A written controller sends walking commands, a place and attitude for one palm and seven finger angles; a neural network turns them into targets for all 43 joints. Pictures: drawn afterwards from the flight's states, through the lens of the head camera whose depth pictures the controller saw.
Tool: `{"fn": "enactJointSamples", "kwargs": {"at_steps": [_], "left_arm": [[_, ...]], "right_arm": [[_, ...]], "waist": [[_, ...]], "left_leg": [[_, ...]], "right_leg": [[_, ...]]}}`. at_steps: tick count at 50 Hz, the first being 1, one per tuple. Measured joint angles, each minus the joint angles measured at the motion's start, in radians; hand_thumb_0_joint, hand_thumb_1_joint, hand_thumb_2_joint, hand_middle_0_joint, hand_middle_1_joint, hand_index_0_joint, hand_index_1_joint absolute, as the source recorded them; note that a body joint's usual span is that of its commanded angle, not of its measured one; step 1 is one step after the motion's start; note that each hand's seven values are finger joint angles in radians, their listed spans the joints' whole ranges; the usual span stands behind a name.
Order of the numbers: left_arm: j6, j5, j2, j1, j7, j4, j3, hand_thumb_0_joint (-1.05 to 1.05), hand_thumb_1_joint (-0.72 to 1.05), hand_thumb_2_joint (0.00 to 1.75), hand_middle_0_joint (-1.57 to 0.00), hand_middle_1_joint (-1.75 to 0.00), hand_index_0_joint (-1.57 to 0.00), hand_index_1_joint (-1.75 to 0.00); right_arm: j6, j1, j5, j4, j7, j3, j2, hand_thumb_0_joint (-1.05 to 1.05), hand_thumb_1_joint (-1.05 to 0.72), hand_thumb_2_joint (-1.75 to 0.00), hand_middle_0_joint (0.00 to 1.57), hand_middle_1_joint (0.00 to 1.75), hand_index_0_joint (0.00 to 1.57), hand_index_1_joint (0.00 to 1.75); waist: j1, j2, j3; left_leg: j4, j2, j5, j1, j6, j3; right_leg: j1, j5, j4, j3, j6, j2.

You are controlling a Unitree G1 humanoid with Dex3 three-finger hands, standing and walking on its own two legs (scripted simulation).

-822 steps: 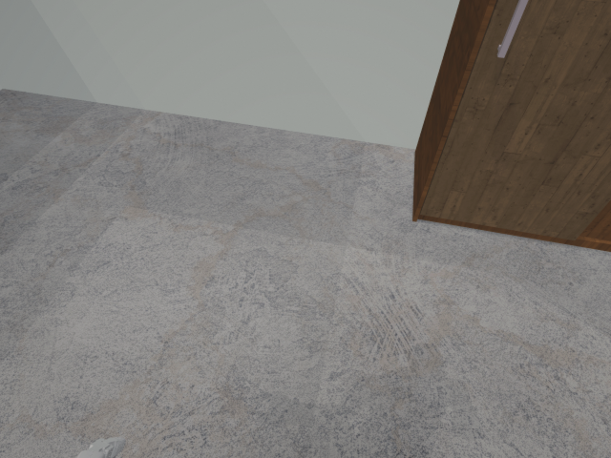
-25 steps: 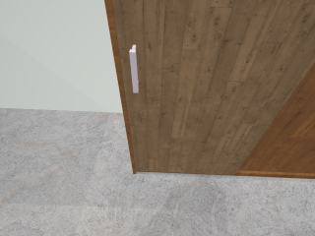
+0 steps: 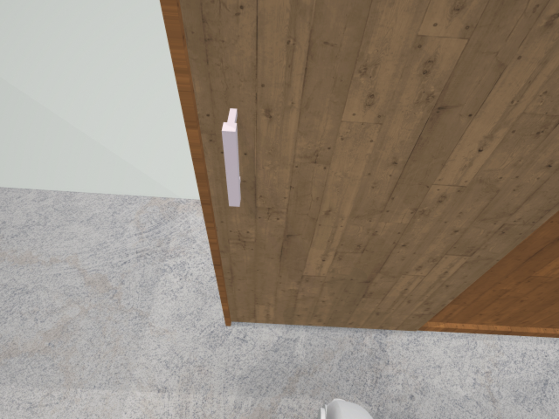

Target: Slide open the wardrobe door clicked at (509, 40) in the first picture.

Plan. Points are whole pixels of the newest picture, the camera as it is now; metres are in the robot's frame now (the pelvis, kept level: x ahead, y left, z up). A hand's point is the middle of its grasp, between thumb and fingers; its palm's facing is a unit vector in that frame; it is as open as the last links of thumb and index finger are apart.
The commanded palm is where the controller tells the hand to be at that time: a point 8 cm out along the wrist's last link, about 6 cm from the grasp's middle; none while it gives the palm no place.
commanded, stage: come to a stop and stand still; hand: left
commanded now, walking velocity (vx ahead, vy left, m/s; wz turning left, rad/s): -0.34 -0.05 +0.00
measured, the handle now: (233, 160) +0.46 +0.10 +0.09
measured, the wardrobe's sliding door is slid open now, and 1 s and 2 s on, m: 0.00 0.00 0.00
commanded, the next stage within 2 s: look again from close up in 1.98 s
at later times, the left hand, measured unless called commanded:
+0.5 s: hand out of the picture +0.13 +0.17 -0.19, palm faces +0.05 -0.98 -0.17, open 7.3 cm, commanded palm none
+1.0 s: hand out of the picture -0.03 +0.20 -0.17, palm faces +0.03 -0.97 -0.23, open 7.4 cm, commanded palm none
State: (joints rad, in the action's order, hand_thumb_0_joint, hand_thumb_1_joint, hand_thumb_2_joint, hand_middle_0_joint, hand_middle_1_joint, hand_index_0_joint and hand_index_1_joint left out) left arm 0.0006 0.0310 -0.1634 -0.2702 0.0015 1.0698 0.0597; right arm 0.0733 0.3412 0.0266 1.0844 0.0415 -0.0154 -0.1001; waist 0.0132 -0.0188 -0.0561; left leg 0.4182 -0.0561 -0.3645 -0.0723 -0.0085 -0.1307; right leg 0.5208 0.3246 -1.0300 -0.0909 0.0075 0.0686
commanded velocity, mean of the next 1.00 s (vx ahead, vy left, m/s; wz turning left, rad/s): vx -0.10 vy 0.04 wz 0.00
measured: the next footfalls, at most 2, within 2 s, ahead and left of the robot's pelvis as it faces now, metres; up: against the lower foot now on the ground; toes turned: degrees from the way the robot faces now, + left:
right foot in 0.14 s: +0.18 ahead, -0.15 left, +0.00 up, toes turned -7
left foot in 0.52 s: +0.07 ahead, +0.12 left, +0.00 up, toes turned +3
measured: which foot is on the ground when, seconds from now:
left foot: down 0.00-0.14, up 0.16-0.50, down 0.52-1.00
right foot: up 0.00-0.12, down 0.14-0.52, up 0.54-0.90, down 0.92-1.00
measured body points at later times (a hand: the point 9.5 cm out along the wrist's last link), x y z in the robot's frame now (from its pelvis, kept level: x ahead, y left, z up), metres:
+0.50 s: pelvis +0.03 -0.01 -0.02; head +0.07 +0.02 +0.43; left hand +0.13 +0.22 -0.18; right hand +0.12 -0.26 -0.15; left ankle +0.02 +0.11 -0.73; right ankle +0.14 -0.14 -0.74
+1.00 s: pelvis -0.02 +0.02 +0.00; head -0.01 +0.00 +0.45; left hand -0.03 +0.25 -0.15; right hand -0.01 -0.20 -0.17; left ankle +0.03 +0.11 -0.74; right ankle -0.06 -0.10 -0.74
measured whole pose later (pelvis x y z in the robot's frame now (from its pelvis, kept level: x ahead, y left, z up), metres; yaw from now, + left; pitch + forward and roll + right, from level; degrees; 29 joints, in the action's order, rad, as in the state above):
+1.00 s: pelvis -0.02 +0.02 +0.00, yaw +0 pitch -1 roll +0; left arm 0.02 0.02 -0.14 -0.31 0.03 1.11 0.02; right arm -0.01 0.28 0.01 1.09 0.03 -0.04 -0.16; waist 0.02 0.03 -0.02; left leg 0.41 0.01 -0.16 -0.25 -0.04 -0.11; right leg 0.11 0.31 -0.43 -0.03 0.00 0.02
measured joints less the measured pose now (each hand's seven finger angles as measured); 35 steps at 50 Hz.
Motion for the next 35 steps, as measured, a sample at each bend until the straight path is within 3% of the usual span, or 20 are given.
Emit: {"fn": "enactJointSamples", "kwargs": {"at_steps": [4, 6, 7, 10, 12, 15, 21, 26, 27, 30, 33, 35], "left_arm": [[-0.005, -0.006, -0.028, 0.081, -0.003, -0.041, 0.002, 0.01, 0.94, 0.89, -0.2, -0.3, -0.2, -0.3], [-0.017, -0.005, -0.036, 0.104, -0.001, -0.061, -0.001, 0.01, 0.93, 0.89, -0.2, -0.3, -0.2, -0.3], [-0.028, -0.003, -0.042, 0.109, 0.001, -0.069, -0.002, 0.01, 0.93, 0.89, -0.2, -0.3, -0.2, -0.3], [-0.04, -0.004, -0.024, 0.144, 0.016, -0.081, -0.005, 0.0, 0.92, 0.89, -0.2, -0.3, -0.2, -0.3], [-0.03, -0.005, -0.01, 0.166, 0.025, -0.095, -0.01, 0.0, 0.92, 0.89, -0.2, -0.3, -0.2, -0.3], [-0.007, -0.003, 0.007, 0.189, 0.034, -0.11, -0.013, 0.0, 0.91, 0.89, -0.2, -0.3, -0.2, -0.3], [0.024, 0.005, 0.013, 0.192, 0.028, -0.126, -0.014, 0.0, 0.91, 0.89, -0.2, -0.3, -0.21, -0.3], [0.042, 0.006, -0.01, 0.157, 0.021, -0.131, -0.004, 0.0, 0.9, 0.89, -0.2, -0.3, -0.21, -0.3], [0.05, 0.001, -0.02, 0.152, 0.02, -0.128, 0.001, 0.0, 0.9, 0.89, -0.2, -0.3, -0.21, -0.3], [0.077, -0.002, -0.039, 0.118, 0.019, -0.115, 0.015, 0.0, 0.91, 0.89, -0.2, -0.3, -0.21, -0.3], [0.074, 0.002, -0.05, 0.074, 0.017, -0.102, 0.025, 0.0, 0.91, 0.89, -0.2, -0.3, -0.2, -0.3], [0.063, 0.0, -0.056, 0.04, 0.018, -0.089, 0.025, 0.0, 0.91, 0.89, -0.2, -0.3, -0.2, -0.3]], "right_arm": [[-0.02, 0.028, 0.003, 0.023, 0.002, 0.0, 0.012, 0.0, -0.91, -0.9, 0.2, 0.3, 0.2, 0.3], [-0.034, 0.046, -0.003, 0.034, 0.0, -0.005, 0.011, 0.0, -0.91, -0.9, 0.2, 0.3, 0.2, 0.3], [-0.043, 0.056, -0.01, 0.039, -0.003, -0.009, 0.011, 0.0, -0.91, -0.9, 0.2, 0.3, 0.2, 0.3], [-0.077, 0.028, -0.03, 0.038, -0.001, -0.03, -0.017, 0.0, -0.91, -0.9, 0.2, 0.3, 0.2, 0.3], [-0.095, -0.009, -0.033, 0.026, 0.004, -0.042, -0.035, 0.0, -0.91, -0.9, 0.2, 0.3, 0.2, 0.3], [-0.115, -0.079, -0.027, -0.006, 0.001, -0.054, -0.06, 0.0, -0.91, -0.9, 0.2, 0.3, 0.2, 0.3], [-0.117, -0.181, -0.016, -0.083, -0.017, -0.062, -0.09, 0.0, -0.91, -0.9, 0.2, 0.3, 0.2, 0.3], [-0.092, -0.187, -0.014, -0.123, -0.026, -0.055, -0.082, 0.0, -0.91, -0.9, 0.2, 0.3, 0.2, 0.3], [-0.086, -0.181, -0.011, -0.124, -0.026, -0.054, -0.072, 0.0, -0.91, -0.9, 0.2, 0.3, 0.2, 0.3], [-0.095, -0.149, 0.004, -0.127, -0.024, -0.038, -0.044, 0.0, -0.91, -0.9, 0.2, 0.3, 0.2, 0.3], [-0.1, -0.124, 0.006, -0.115, -0.009, -0.029, -0.029, 0.0, -0.92, -0.9, 0.2, 0.3, 0.2, 0.3], [-0.096, -0.114, 0.002, -0.107, -0.004, -0.026, -0.03, 0.0, -0.93, -0.9, 0.2, 0.3, 0.2, 0.3]], "waist": [[0.018, 0.016, -0.037], [0.023, 0.023, -0.053], [0.024, 0.019, -0.052], [0.032, 0.046, -0.074], [0.029, 0.048, -0.088], [0.019, 0.036, -0.098], [0.003, 0.009, -0.081], [-0.007, -0.019, -0.041], [-0.008, -0.036, -0.037], [-0.015, -0.046, -0.016], [-0.023, -0.037, 0.003], [-0.029, -0.035, 0.012]], "left_leg": [[-0.018, -0.013, -0.027, 0.053, 0.028, 0.003], [0.043, -0.022, -0.073, 0.06, 0.041, 0.007], [0.116, -0.022, -0.1, 0.041, 0.045, 0.01], [0.481, -0.001, -0.195, -0.105, 0.03, 0.095], [0.664, 0.026, -0.22, -0.203, 0.028, 0.114], [0.757, 0.042, -0.201, -0.315, 0.038, 0.112], [0.593, 0.023, -0.111, -0.368, 0.055, 0.103], [0.297, 0.014, -0.019, -0.246, 0.043, 0.091], [0.288, 0.024, -0.009, -0.244, 0.025, 0.086], [0.26, 0.026, 0.011, -0.24, -0.021, 0.079], [0.161, 0.031, 0.075, -0.219, -0.034, 0.076], [0.102, 0.04, 0.112, -0.207, -0.042, 0.067]], "right_leg": [[-0.011, -0.085, 0.268, -0.02, -0.007, 0.0], [-0.065, -0.206, 0.424, -0.029, -0.011, -0.012], [-0.09, -0.268, 0.458, -0.032, -0.024, -0.009], [-0.106, -0.133, 0.403, -0.05, -0.047, -0.011], [-0.125, -0.118, 0.414, -0.054, -0.046, -0.004], [-0.142, -0.149, 0.456, -0.051, -0.041, 0.005], [-0.128, -0.189, 0.485, -0.047, -0.025, 0.018], [-0.085, -0.192, 0.437, -0.043, 0.003, 0.026], [-0.068, -0.133, 0.398, -0.03, 0.007, 0.032], [-0.016, 0.065, 0.201, 0.058, 0.009, -0.022], [0.005, 0.051, -0.006, 0.109, 0.011, -0.063], [-0.019, 0.036, -0.048, 0.117, 0.018, -0.067]]}}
